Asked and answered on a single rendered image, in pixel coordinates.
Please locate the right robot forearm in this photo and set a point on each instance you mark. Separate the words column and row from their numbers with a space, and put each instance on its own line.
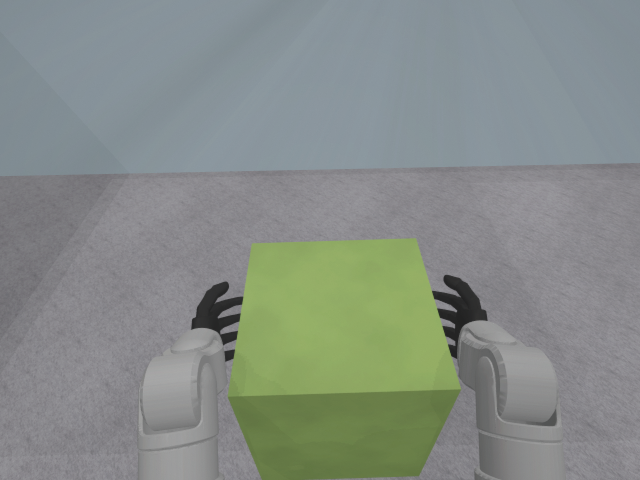
column 517, row 405

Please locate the left robot forearm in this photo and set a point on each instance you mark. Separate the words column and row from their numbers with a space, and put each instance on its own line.
column 178, row 409

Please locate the left robot hand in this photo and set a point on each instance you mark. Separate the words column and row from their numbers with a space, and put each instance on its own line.
column 208, row 312

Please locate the carton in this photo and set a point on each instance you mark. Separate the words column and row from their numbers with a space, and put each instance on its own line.
column 341, row 366

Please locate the right robot hand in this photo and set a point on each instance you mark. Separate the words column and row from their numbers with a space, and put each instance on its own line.
column 467, row 305

